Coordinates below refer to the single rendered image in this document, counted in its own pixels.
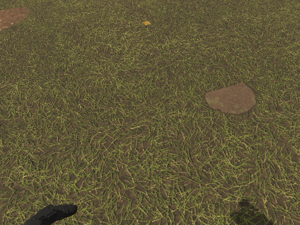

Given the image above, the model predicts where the left robot hand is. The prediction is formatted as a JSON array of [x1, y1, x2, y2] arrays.
[[23, 204, 78, 225]]

